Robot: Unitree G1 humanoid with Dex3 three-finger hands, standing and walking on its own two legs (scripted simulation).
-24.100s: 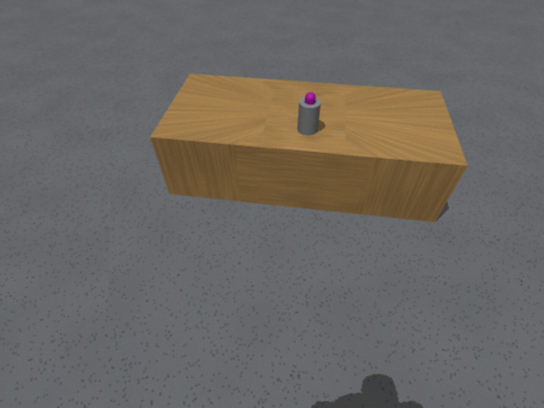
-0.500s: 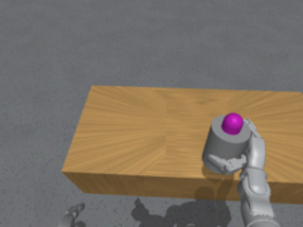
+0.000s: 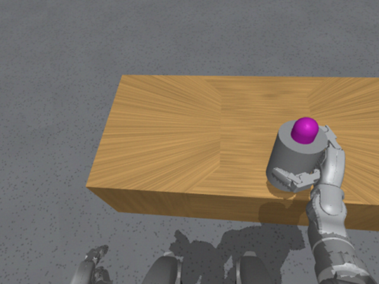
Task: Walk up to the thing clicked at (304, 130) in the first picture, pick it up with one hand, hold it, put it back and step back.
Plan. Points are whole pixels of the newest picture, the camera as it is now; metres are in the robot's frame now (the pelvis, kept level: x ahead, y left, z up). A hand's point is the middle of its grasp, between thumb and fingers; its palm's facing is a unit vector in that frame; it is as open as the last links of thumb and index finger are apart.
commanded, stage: crouch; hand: right
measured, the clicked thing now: (295, 151) +0.40 -0.18 +0.01
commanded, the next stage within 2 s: lower in 1.00 s
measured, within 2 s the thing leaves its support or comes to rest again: neither
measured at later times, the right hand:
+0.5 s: hand (287, 147) +0.48 -0.21 -0.11, palm faces +0.29 +0.96 -0.02, open 12.2 cm
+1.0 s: hand (284, 146) +0.51 -0.23 -0.16, palm faces +0.28 +0.96 -0.02, open 12.2 cm
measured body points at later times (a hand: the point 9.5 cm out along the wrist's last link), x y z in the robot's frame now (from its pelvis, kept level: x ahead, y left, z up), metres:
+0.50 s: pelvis -0.01 +0.00 -0.10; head +0.16 -0.03 +0.31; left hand +0.04 +0.26 -0.22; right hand +0.46 -0.26 -0.11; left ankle +0.03 +0.14 -0.65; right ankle +0.05 -0.15 -0.65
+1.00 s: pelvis -0.02 -0.01 -0.16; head +0.18 -0.03 +0.24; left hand +0.03 +0.27 -0.27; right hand +0.49 -0.28 -0.16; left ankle +0.03 +0.14 -0.65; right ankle +0.05 -0.15 -0.65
